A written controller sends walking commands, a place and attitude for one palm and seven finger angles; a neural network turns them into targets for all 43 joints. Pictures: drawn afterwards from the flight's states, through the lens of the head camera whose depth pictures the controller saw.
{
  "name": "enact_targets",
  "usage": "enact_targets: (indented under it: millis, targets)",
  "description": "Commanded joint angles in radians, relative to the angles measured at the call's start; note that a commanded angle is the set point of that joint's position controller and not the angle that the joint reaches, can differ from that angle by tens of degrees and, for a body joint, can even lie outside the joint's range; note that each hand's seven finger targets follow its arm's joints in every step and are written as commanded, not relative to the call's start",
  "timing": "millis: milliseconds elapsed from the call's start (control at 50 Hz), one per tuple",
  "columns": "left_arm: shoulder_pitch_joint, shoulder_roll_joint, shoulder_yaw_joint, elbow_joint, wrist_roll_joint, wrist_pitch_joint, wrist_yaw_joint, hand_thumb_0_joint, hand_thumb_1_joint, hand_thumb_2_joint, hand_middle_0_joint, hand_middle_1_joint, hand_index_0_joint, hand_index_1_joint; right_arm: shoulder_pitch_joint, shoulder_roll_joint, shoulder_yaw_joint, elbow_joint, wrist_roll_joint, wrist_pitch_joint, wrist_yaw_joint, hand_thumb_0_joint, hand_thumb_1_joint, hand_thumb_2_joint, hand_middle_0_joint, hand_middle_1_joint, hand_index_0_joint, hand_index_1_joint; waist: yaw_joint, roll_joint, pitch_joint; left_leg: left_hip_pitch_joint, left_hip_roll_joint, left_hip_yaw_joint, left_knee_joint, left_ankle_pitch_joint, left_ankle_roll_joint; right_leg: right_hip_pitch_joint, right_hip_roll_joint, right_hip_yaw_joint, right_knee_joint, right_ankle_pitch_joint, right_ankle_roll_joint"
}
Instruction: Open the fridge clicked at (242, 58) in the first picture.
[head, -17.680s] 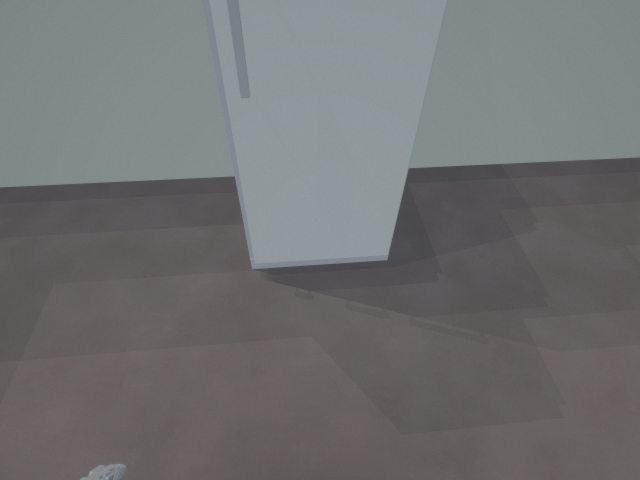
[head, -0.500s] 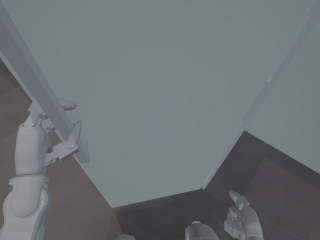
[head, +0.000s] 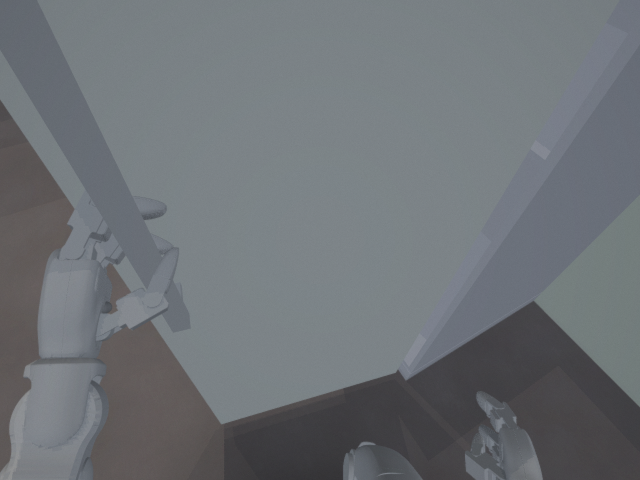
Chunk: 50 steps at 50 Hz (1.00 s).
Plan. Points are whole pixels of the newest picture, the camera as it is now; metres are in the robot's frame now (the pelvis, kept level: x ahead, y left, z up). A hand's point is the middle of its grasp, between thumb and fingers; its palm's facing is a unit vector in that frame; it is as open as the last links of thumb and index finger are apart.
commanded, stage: walk backward, drawing the door open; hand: left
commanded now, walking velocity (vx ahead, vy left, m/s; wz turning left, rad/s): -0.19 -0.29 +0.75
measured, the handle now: (127, 205) +0.31 +0.19 +0.22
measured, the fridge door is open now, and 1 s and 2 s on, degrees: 77 78 80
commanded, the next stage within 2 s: stop walking and hold the door back in 0.08 s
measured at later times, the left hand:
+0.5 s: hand (187, 353) +0.20 +0.12 +0.16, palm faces +0.50 -0.78 -0.36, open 6.4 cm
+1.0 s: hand (170, 291) +0.26 +0.15 +0.16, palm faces +0.40 -0.90 -0.18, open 6.0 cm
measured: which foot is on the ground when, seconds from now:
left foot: down 0.00-0.24, up 0.26-0.86, down 0.88-1.00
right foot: up 0.00-0.22, down 0.24-0.88, up 0.90-1.00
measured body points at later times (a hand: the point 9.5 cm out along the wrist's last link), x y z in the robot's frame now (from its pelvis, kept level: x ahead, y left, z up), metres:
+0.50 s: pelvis -0.08 -0.18 +0.01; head -0.05 -0.23 +0.46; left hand +0.17 +0.16 +0.18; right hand +0.16 -0.40 -0.10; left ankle -0.12 -0.03 -0.61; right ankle +0.00 -0.26 -0.73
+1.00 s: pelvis -0.13 -0.14 +0.02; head -0.09 -0.10 +0.46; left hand +0.23 +0.19 +0.17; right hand -0.02 -0.38 -0.09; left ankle -0.17 -0.06 -0.73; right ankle -0.05 -0.27 -0.68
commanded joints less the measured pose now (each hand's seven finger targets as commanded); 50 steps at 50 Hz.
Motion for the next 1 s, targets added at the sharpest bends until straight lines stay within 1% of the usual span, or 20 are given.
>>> enact_targets:
  millis: [0, 40, 120, 180, 200, 220, 240, 260, 280, 320, 380, 480, 680, 800, 820, 840, 860, 900, 940, 980]
  targets:
    - [-0.194, 0.107, 0.093, -0.328, 0.008, -0.117, -0.012, 0.0, 0.9, 0.9, -0.45, -1.4, -0.45, -1.4, -0.073, -0.144, -0.044, -0.099, 0.013, -0.064, 0.018, 0.0, -0.9, -0.9, 0.2, 0.3, 0.2, 0.3, 0.044, 0.248, -0.154, 0.096, 0.344, -0.341, -0.263, 0.386, 0.131, -0.107, -0.058, 0.16, 0.097, 0.087, 0.039]
    - [-0.18, 0.07, 0.07, -0.279, -0.004, -0.089, -0.009, 0.0, 0.9, 0.9, -0.45, -1.4, -0.45, -1.4, -0.064, -0.14, -0.04, -0.096, 0.027, -0.063, 0.026, 0.0, -0.9, -0.9, 0.2, 0.3, 0.2, 0.3, 0.042, 0.29, -0.189, 0.034, 0.263, -0.245, -0.272, 0.293, 0.076, 0.034, -0.021, 0.113, -0.019, 0.117, 0.049]
    - [-0.182, 0.076, 0.092, -0.266, -0.022, -0.076, 0.002, 0.0, 0.9, 0.9, -0.45, -1.4, -0.45, -1.4, -0.079, -0.143, -0.044, -0.114, 0.043, -0.065, 0.033, 0.0, -0.9, -0.9, 0.2, 0.3, 0.2, 0.3, 0.026, 0.388, -0.196, -0.057, 0.242, -0.303, -0.313, -0.016, 0.085, 0.186, 0.022, 0.07, -0.247, 0.029, 0.06]
    - [-0.182, 0.077, 0.122, -0.069, -0.023, -0.067, 0.02, 0.0, 0.9, 0.9, -0.45, -1.4, -0.45, -1.4, -0.068, -0.138, -0.041, -0.1, 0.046, -0.061, 0.033, 0.0, -0.9, -0.9, 0.2, 0.3, 0.2, 0.3, 0.048, 0.32, -0.235, -0.104, 0.135, -0.216, -0.143, -0.055, 0.042, 0.378, 0.068, 0.003, -0.566, 0.117, 0.067]
    - [-0.252, 0.137, 0.169, -0.033, -0.017, -0.058, 0.037, 0.0, 0.9, 0.9, -0.45, -1.4, -0.45, -1.4, -0.037, -0.118, -0.039, -0.094, 0.057, -0.054, 0.032, 0.0, -0.9, -0.9, 0.2, 0.3, 0.2, 0.3, 0.04, 0.197, -0.269, -0.041, 0.044, -0.127, 0.011, -0.079, -0.001, 0.366, 0.019, 0.033, -0.697, 0.195, 0.056]
    - [-0.373, 0.236, 0.236, 0.01, -0.013, -0.059, 0.053, 0.0, 0.9, 0.9, -0.45, -1.4, -0.45, -1.4, -0.051, -0.089, -0.029, -0.085, 0.058, -0.038, 0.023, 0.0, -0.9, -0.9, 0.2, 0.3, 0.2, 0.3, 0.034, -0.058, -0.271, -0.197, -0.02, -0.082, 0.254, -0.175, -0.041, 0.423, -0.188, 0.212, -0.733, 0.259, -0.011]
    - [-0.47, 0.355, 0.341, 0.123, -0.013, -0.063, 0.065, 0.0, 0.9, 0.9, -0.45, -1.4, -0.45, -1.4, -0.1, -0.096, -0.021, -0.093, 0.046, -0.032, 0.008, 0.0, -0.9, -0.9, 0.2, 0.3, 0.2, 0.3, 0.063, -0.227, -0.271, -0.359, -0.051, -0.104, 0.567, -0.325, -0.049, 0.39, -0.395, 0.466, -0.733, 0.403, -0.106]
    - [-0.449, 0.385, 0.398, 0.258, -0.026, -0.05, 0.073, 0.0, 0.9, 0.9, -0.45, -1.4, -0.45, -1.4, -0.075, -0.125, -0.05, -0.074, 0.041, -0.026, -0.007, 0.0, -0.9, -0.9, 0.2, 0.3, 0.2, 0.3, 0.055, -0.336, -0.293, -0.361, -0.04, -0.206, 0.713, -0.269, -0.049, 0.335, -0.421, 0.57, -0.755, 0.231, -0.089]
    - [-0.52, 0.301, 0.287, 0.267, -0.026, -0.058, 0.057, 0.0, 0.9, 0.9, -0.45, -1.4, -0.45, -1.4, -0.123, -0.116, -0.035, -0.076, 0.041, -0.013, -0.011, 0.0, -0.9, -0.9, 0.2, 0.3, 0.2, 0.3, 0.049, -0.251, -0.243, -0.385, -0.035, -0.235, 0.752, -0.175, -0.045, 0.327, -0.4, 0.553, -0.725, 0.163, -0.086]
    - [-0.594, 0.313, 0.295, 0.419, -0.037, -0.096, 0.056, 0.0, 0.9, 0.9, -0.45, -1.4, -0.45, -1.4, -0.138, -0.123, -0.012, -0.043, 0.045, 0.025, -0.02, 0.0, -0.9, -0.9, 0.2, 0.3, 0.2, 0.3, 0.045, -0.068, -0.23, -0.418, -0.017, -0.194, 0.743, -0.063, -0.059, 0.408, -0.354, 0.363, -0.648, 0.3, -0.094]
    - [-0.73, 0.383, 0.312, 0.613, -0.046, -0.127, 0.044, 0.0, 0.9, 0.9, -0.45, -1.4, -0.45, -1.4, -0.134, -0.179, -0.029, -0.024, 0.05, 0.053, -0.011, 0.0, -0.9, -0.9, 0.2, 0.3, 0.2, 0.3, 0.04, -0.165, -0.219, -0.407, -0.04, -0.165, 0.713, -0.008, -0.066, 0.409, -0.332, 0.294, -0.688, 0.249, -0.032]
    - [-1.024, 0.415, 0.261, 0.822, -0.051, -0.156, 0.029, 0.0, 0.9, 0.9, -0.45, -1.4, -0.45, -1.4, -0.111, -0.215, -0.042, -0.014, 0.06, 0.056, 0.019, 0.0, -0.9, -0.9, 0.2, 0.3, 0.2, 0.3, 0.045, -0.146, -0.207, -0.404, -0.042, -0.124, 0.636, -0.008, -0.058, 0.404, -0.355, 0.315, -0.794, -0.025, -0.015]
    - [-1.314, 0.505, 0.308, 0.921, -0.013, -0.178, 0.029, 0.0, 0.9, 0.9, -0.45, -1.4, -0.45, -1.4, -0.031, -0.226, -0.04, -0.017, 0.062, 0.007, 0.018, 0.0, -0.9, -0.9, 0.2, 0.3, 0.2, 0.3, 0.07, -0.143, -0.401, -0.324, -0.032, -0.022, 0.324, -0.139, -0.026, 0.584, -0.356, 0.329, -0.835, -0.163, -0.124]
    - [-1.257, 0.482, 0.307, 0.867, -0.011, -0.178, 0.027, 0.0, 0.9, 0.9, -0.45, -1.4, -0.45, -1.4, 0.025, -0.218, -0.036, -0.023, 0.068, -0.004, 0.006, 0.0, -0.9, -0.9, 0.2, 0.3, 0.2, 0.3, 0.036, -0.123, -0.453, 0.063, -0.063, 0.083, -0.13, -0.093, 0.006, 0.437, -0.229, 0.201, -0.751, -0.094, -0.115]
    - [-1.246, 0.478, 0.3, 0.842, -0.006, -0.184, 0.02, 0.0, 0.9, 0.9, -0.45, -1.4, -0.45, -1.4, 0.047, -0.227, -0.036, -0.033, 0.066, 0.004, 0.002, 0.0, -0.9, -0.9, 0.2, 0.3, 0.2, 0.3, 0.023, -0.049, -0.45, 0.13, -0.035, 0.054, -0.218, -0.079, 0.017, 0.396, -0.18, 0.152, -0.672, -0.07, -0.089]
    - [-1.239, 0.431, 0.266, 0.799, -0.011, -0.192, 0.008, 0.0, 0.9, 0.9, -0.45, -1.4, -0.45, -1.4, 0.048, -0.248, -0.041, -0.051, 0.062, 0.006, 0.001, 0.0, -0.9, -0.9, 0.2, 0.3, 0.2, 0.3, 0.016, 0.117, -0.406, 0.198, 0.094, -0.141, -0.333, -0.168, 0.067, 0.248, -0.096, 0.104, -0.525, -0.071, -0.051]
    - [-1.271, 0.375, 0.223, 0.755, -0.02, -0.191, -0.001, 0.0, 0.9, 0.9, -0.45, -1.4, -0.45, -1.4, 0.029, -0.269, -0.039, -0.069, 0.061, 0.007, 0.006, 0.0, -0.9, -0.9, 0.2, 0.3, 0.2, 0.3, 0.025, 0.345, -0.313, 0.22, 0.316, -0.464, -0.423, -0.203, 0.144, 0.035, 0.028, -0.007, -0.303, -0.083, -0.013]
    - [-1.303, 0.436, 0.254, 0.789, -0.006, -0.179, 0.0, 0.0, 0.9, 0.9, -0.45, -1.4, -0.45, -1.4, -0.005, -0.225, -0.027, -0.045, 0.071, 0.008, 0.008, 0.0, -0.9, -0.9, 0.2, 0.3, 0.2, 0.3, 0.045, 0.295, -0.289, 0.18, 0.413, -0.588, -0.424, -0.188, 0.203, -0.096, -0.002, 0.138, -0.046, -0.023, -0.022]
    - [-1.216, 0.433, 0.244, 0.834, 0.013, -0.158, -0.004, 0.0, 0.9, 0.9, -0.45, -1.4, -0.45, -1.4, 0.041, -0.226, -0.027, -0.012, 0.073, 0.025, -0.004, 0.0, -0.9, -0.9, 0.2, 0.3, 0.2, 0.3, 0.047, 0.189, -0.262, 0.229, 0.309, -0.344, -0.282, 0.177, 0.163, -0.103, -0.026, 0.104, -0.097, 0.07, -0.006]
    - [-1.165, 0.352, 0.174, 0.737, 0.004, -0.145, -0.03, 0.0, 0.9, 0.9, -0.45, -1.4, -0.45, -1.4, 0.066, -0.215, -0.022, -0.014, 0.073, 0.036, -0.004, 0.0, -0.9, -0.9, 0.2, 0.3, 0.2, 0.3, 0.033, 0.21, -0.31, 0.341, 0.254, -0.206, -0.192, 0.54, 0.132, -0.078, 0.0, 0.041, -0.189, 0.08, -0.002]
